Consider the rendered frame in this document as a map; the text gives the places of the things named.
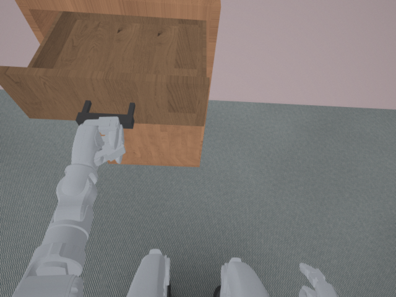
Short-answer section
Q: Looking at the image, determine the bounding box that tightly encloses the drawer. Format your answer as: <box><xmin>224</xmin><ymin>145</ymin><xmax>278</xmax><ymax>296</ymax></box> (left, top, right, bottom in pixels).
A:
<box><xmin>0</xmin><ymin>11</ymin><xmax>210</xmax><ymax>126</ymax></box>

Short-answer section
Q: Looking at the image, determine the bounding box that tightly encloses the robot left thigh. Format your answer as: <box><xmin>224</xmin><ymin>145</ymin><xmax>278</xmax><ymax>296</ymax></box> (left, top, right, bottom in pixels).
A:
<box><xmin>126</xmin><ymin>254</ymin><xmax>170</xmax><ymax>297</ymax></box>

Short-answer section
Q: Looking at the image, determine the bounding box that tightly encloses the left robot upper arm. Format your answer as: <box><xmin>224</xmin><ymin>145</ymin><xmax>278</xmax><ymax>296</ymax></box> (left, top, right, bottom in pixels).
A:
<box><xmin>15</xmin><ymin>274</ymin><xmax>84</xmax><ymax>297</ymax></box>

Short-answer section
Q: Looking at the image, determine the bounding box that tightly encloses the robot thigh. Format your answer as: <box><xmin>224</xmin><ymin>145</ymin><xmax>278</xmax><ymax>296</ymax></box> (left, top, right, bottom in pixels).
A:
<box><xmin>221</xmin><ymin>262</ymin><xmax>270</xmax><ymax>297</ymax></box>
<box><xmin>126</xmin><ymin>254</ymin><xmax>170</xmax><ymax>297</ymax></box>

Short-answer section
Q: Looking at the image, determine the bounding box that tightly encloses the left robot hand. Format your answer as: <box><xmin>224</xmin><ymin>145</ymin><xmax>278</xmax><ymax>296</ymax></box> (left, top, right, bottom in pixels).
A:
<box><xmin>71</xmin><ymin>116</ymin><xmax>126</xmax><ymax>171</ymax></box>

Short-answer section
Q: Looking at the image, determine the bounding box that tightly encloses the left robot forearm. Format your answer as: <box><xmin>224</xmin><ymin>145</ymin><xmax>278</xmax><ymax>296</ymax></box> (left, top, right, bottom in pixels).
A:
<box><xmin>12</xmin><ymin>164</ymin><xmax>98</xmax><ymax>297</ymax></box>

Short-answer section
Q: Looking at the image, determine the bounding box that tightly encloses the right robot hand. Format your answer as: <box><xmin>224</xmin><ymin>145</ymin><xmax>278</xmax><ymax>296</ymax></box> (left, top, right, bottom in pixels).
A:
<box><xmin>299</xmin><ymin>263</ymin><xmax>338</xmax><ymax>297</ymax></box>

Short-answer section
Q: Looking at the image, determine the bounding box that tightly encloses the robot right thigh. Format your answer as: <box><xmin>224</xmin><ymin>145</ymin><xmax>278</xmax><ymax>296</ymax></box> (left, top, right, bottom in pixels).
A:
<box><xmin>221</xmin><ymin>262</ymin><xmax>270</xmax><ymax>297</ymax></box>

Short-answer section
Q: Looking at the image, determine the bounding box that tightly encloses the handle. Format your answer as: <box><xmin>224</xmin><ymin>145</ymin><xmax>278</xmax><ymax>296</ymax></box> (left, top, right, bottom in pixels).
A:
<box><xmin>76</xmin><ymin>100</ymin><xmax>135</xmax><ymax>129</ymax></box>

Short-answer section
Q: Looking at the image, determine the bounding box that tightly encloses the cabinet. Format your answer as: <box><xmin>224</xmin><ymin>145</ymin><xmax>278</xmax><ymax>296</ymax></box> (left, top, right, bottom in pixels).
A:
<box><xmin>15</xmin><ymin>0</ymin><xmax>221</xmax><ymax>167</ymax></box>

